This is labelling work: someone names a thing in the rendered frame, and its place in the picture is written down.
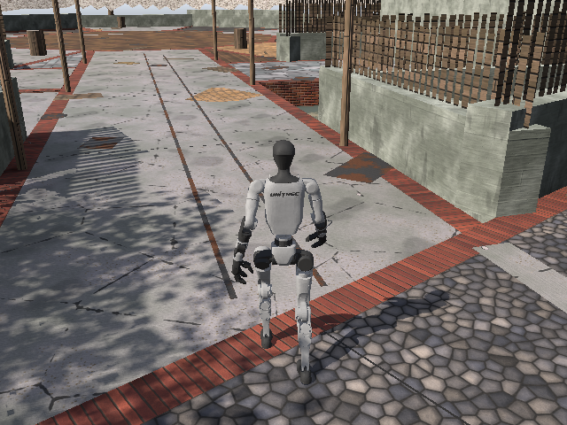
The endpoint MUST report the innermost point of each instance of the robot head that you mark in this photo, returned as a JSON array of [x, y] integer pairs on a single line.
[[283, 153]]

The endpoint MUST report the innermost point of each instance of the robot right upper arm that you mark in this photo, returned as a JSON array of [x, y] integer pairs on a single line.
[[315, 199]]

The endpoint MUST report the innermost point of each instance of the left robot forearm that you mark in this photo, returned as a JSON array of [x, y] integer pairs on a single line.
[[242, 242]]

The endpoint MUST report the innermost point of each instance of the right robot forearm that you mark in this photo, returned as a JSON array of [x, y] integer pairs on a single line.
[[321, 228]]

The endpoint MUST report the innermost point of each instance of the right robot hand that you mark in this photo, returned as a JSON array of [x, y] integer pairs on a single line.
[[321, 241]]

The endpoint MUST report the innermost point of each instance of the humanoid robot torso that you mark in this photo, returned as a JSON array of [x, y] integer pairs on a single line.
[[284, 204]]

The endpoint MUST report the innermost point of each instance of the robot left upper arm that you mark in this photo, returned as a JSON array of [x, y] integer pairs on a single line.
[[252, 203]]

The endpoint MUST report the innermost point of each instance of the left robot hand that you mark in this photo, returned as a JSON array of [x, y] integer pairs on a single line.
[[237, 271]]

